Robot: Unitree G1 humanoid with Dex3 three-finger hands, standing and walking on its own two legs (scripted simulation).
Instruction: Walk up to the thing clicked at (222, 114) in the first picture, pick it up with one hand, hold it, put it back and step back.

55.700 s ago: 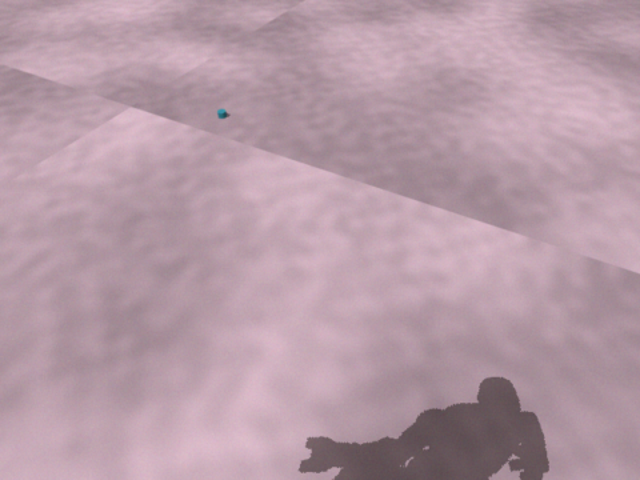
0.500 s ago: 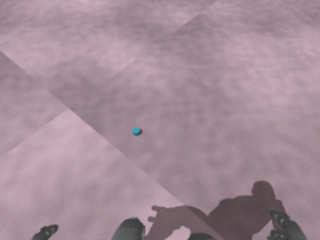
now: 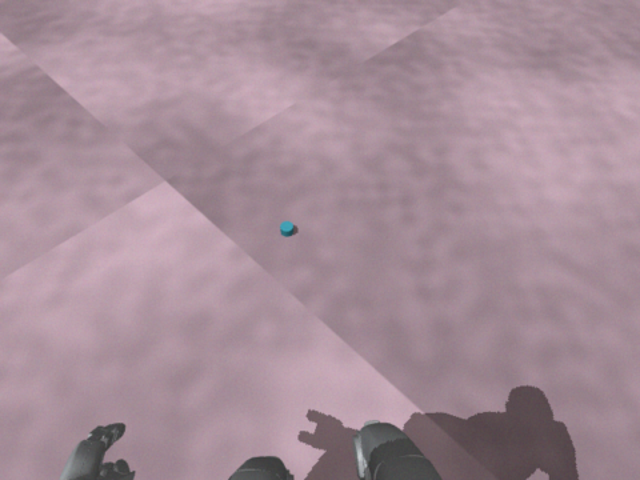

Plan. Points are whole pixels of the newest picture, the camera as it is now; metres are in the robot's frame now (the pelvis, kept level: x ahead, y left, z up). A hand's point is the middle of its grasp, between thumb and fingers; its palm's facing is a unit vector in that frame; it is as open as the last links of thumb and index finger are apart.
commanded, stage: step back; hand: left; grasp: from above
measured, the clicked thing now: (286, 229) +0.99 +0.15 -0.74
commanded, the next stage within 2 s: stand in 1.34 s
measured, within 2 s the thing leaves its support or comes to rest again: neither
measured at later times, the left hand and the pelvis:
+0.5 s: hand out of the picture -0.06 +0.27 -0.14, palm faces +0.03 -0.91 -0.42, open 7.4 cm; pelvis -0.11 -0.01 +0.00, yaw +1 degrees
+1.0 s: hand out of the picture +0.00 +0.26 -0.15, palm faces +0.02 -0.93 -0.36, open 7.4 cm; pelvis -0.07 +0.00 +0.00, yaw +1 degrees
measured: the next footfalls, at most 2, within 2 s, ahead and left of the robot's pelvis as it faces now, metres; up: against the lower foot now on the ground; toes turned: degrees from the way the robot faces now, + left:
right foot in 0.18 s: -0.04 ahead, -0.13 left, +0.00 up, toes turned +0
left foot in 0.48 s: +0.00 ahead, +0.13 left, +0.00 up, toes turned +1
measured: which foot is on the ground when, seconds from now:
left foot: down 0.00-0.22, up 0.24-0.46, down 0.48-1.00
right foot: up 0.00-0.16, down 0.18-1.00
